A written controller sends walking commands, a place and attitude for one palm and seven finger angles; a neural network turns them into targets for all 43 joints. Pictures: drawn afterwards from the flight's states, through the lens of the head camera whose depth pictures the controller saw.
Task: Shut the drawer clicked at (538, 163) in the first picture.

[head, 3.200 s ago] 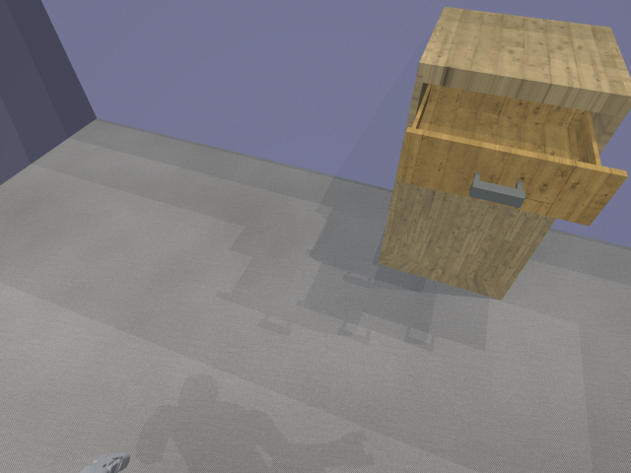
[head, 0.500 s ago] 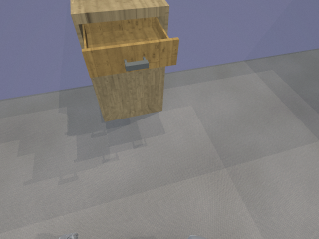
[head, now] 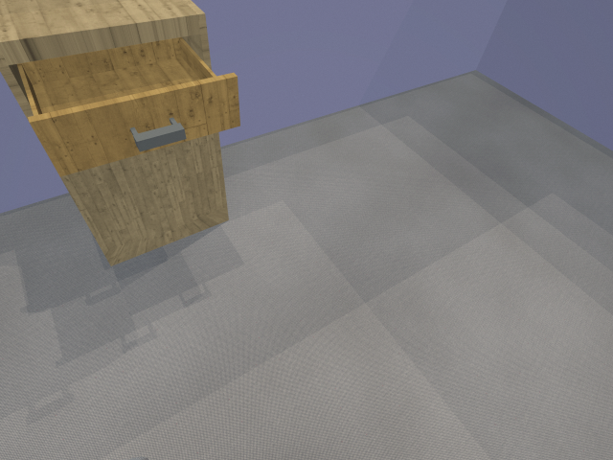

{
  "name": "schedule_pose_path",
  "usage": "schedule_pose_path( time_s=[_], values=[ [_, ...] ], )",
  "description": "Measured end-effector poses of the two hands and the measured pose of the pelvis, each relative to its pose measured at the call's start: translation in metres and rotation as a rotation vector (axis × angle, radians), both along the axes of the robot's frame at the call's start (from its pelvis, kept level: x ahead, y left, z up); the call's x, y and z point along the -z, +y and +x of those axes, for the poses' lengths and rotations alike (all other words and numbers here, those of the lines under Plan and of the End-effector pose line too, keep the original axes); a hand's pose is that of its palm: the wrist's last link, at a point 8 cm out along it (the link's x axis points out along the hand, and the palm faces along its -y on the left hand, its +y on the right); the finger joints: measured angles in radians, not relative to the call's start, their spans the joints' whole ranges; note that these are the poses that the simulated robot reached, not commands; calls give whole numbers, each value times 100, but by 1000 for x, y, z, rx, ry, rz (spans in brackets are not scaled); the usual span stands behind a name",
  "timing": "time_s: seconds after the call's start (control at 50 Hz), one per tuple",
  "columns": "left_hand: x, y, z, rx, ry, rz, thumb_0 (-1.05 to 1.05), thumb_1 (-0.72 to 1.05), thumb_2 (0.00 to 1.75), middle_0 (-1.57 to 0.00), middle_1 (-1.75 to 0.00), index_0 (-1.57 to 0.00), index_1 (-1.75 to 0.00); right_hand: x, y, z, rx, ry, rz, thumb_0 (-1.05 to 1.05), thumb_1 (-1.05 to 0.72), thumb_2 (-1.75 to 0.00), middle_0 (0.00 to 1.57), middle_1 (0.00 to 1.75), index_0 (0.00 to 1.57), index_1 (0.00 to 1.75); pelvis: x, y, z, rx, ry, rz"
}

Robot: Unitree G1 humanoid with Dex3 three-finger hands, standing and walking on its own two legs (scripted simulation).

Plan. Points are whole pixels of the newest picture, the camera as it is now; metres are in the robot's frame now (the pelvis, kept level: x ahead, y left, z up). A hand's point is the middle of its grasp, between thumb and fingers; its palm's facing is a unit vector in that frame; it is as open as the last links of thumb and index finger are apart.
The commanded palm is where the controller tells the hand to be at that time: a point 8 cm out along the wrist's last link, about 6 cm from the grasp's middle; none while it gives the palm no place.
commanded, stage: walk to a spot facing it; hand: left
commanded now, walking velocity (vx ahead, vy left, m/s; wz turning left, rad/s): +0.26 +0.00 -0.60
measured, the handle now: (157, 131) +0.76 +0.38 -0.06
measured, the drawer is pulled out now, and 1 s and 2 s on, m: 0.23 0.23 0.23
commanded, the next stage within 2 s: turn to face it in 1.04 s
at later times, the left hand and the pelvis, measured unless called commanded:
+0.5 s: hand (262, 398) +0.24 +0.08 -0.15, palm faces -0.35 -0.92 -0.20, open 7.4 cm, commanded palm none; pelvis +0.06 -0.06 -0.01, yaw -18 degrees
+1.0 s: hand (267, 389) +0.26 +0.07 -0.19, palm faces -0.34 -0.93 -0.12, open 7.3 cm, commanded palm none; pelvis +0.26 -0.11 -0.01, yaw -27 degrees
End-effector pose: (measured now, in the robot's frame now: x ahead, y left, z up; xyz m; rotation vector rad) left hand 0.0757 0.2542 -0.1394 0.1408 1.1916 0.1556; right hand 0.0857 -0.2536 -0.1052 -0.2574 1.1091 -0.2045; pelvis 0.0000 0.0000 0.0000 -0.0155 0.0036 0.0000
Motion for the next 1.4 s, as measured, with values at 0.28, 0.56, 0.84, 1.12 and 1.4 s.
schedule_pose_path(
  time_s=[0.28, 0.56, 0.84, 1.12, 1.4],
  values=[
    [-16, -14, 40, 188, 82, -28, 0, 91, 90, -20, -30, -20, -30, -3, 20, -104, 257, 144, 69, 1, -91, -90, 20, 30, 20, 30, -20, 1, 21, 191, 0, -13],
    [-20, -149, 182, 426, -122, -5, 0, 91, 90, -20, -30, -20, -30, 38, -32, -164, 491, 383, 185, 1, -91, -90, 20, 30, 20, 30, 4, -77, 69, 342, -12, 14],
    [-11, -149, 176, 375, 137, 16, 0, 92, 90, -20, -30, -20, -30, 3, -116, 74, 391, -34, 101, 1, -91, -90, 19, 30, 19, 30, -13, -112, 170, 418, -3, -19],
    [12, -150, 295, 429, 300, -25, 0, 91, 90, -20, -30, -20, -30, 0, -95, 182, 500, -32, 57, 0, -92, -90, 20, 30, 20, 30, -8, -112, 304, 530, -28, -23],
    [-7, -263, 488, 565, -7, -37, 0, 91, 90, -19, -30, -20, -30, 17, -51, 124, 679, 344, 229, 0, -93, -90, 20, 30, 20, 30, -11, -156, 374, 493, -11, 0]
  ],
)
